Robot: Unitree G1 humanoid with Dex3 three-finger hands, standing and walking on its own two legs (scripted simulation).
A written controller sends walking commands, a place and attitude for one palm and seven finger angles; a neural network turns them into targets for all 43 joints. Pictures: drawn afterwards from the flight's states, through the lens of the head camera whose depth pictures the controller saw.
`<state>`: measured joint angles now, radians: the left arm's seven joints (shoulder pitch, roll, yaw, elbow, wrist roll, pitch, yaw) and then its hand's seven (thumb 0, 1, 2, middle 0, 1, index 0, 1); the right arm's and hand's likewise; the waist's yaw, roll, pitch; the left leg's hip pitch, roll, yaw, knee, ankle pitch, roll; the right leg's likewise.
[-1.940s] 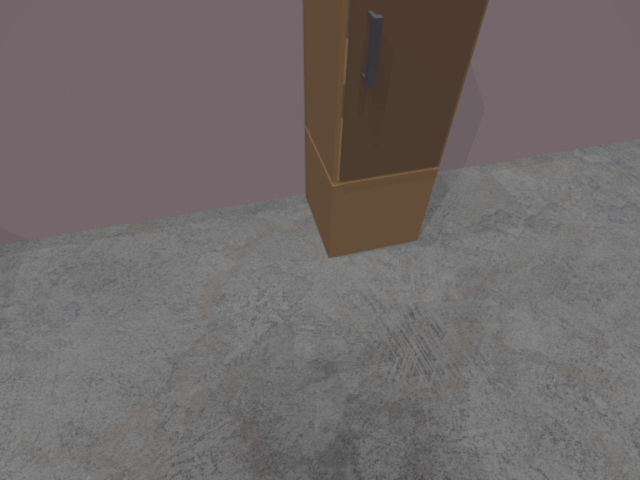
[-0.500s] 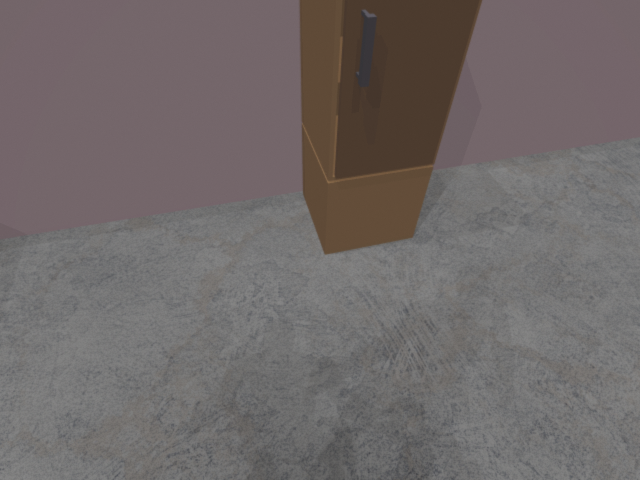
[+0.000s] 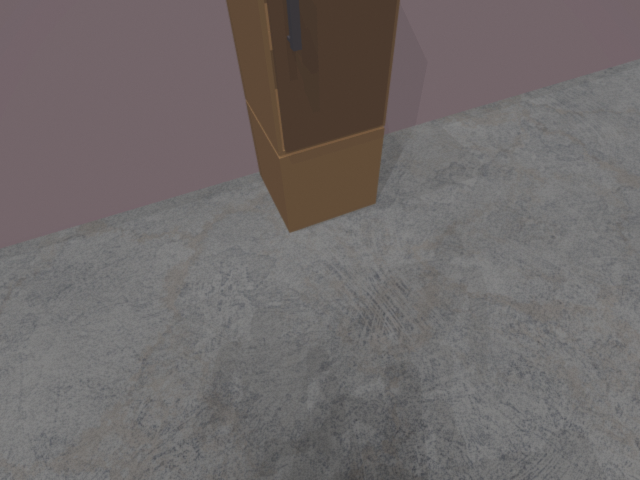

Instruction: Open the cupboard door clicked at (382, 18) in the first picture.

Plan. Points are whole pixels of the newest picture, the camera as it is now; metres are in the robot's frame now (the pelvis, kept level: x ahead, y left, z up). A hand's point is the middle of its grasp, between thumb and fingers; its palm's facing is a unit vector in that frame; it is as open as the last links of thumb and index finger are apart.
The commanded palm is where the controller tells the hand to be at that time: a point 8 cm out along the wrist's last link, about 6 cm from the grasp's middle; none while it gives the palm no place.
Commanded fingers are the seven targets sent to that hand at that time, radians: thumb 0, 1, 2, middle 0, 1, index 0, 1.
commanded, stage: walk to a spot facing it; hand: left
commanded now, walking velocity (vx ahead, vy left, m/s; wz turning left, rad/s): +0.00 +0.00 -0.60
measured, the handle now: (290, 9) +1.08 +0.16 +0.11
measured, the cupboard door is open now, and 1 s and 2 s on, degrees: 0 0 0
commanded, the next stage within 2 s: none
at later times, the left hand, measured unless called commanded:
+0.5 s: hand out of the picture +0.08 +0.24 -0.15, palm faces -0.18 -0.95 -0.25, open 7.4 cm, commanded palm none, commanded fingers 0.00 0.90 0.90 -0.20 -0.30 -0.20 -0.30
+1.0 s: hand (287, 427) +0.21 +0.08 -0.14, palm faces -0.56 -0.80 -0.21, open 7.4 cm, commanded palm none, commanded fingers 0.00 0.90 0.90 -0.20 -0.30 -0.20 -0.30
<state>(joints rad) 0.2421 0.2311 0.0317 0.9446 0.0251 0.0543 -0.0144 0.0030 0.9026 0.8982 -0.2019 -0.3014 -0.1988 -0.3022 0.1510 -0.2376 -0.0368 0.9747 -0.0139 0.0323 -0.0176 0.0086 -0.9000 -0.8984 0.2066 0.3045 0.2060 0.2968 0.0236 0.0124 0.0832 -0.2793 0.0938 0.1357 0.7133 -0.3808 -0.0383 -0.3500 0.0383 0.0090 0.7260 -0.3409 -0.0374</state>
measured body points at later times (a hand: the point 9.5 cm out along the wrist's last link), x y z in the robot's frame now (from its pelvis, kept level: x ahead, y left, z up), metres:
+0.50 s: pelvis -0.03 +0.04 +0.02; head +0.00 +0.05 +0.46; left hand +0.09 +0.29 -0.13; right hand +0.02 -0.24 -0.10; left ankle -0.02 +0.17 -0.72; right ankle +0.01 -0.08 -0.70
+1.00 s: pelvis +0.02 -0.03 +0.01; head +0.04 -0.04 +0.46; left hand +0.24 +0.12 -0.12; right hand -0.15 -0.25 -0.13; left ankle +0.06 +0.10 -0.65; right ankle -0.06 -0.12 -0.72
